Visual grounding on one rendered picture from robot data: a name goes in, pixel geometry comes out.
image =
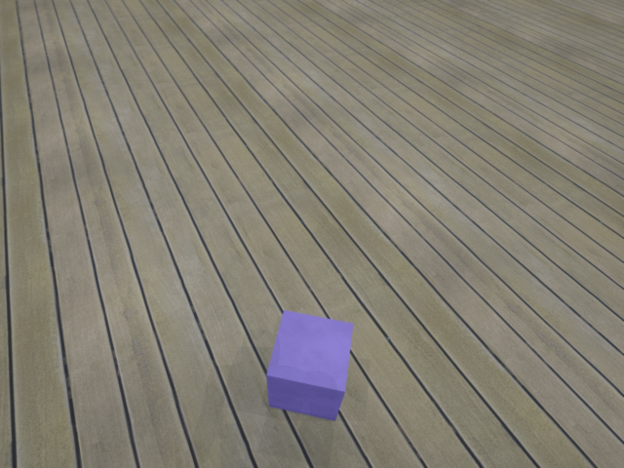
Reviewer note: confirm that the carton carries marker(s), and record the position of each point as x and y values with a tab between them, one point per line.
308	369

